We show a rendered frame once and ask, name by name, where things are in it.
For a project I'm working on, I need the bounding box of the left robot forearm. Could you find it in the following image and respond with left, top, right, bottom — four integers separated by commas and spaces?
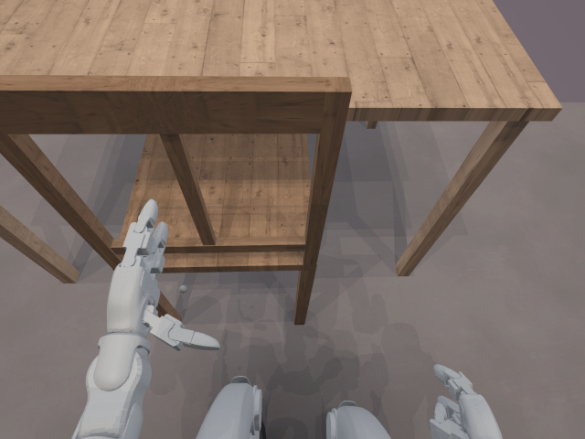
71, 332, 152, 439

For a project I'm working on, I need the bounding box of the right robot hand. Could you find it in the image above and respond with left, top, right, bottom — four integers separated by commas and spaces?
430, 364, 503, 439

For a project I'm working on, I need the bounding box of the robot right shin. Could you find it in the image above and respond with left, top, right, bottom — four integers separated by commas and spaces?
337, 401, 356, 410

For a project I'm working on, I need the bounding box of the chair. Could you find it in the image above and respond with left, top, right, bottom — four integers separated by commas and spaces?
0, 75, 352, 325

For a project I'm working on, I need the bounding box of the left robot hand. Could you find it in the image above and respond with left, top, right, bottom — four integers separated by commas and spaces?
107, 199, 220, 351

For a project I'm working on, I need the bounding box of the left robot thigh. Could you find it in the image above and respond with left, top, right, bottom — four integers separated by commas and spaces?
196, 383, 262, 439

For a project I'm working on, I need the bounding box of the table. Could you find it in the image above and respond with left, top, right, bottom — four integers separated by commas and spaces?
0, 0, 563, 284

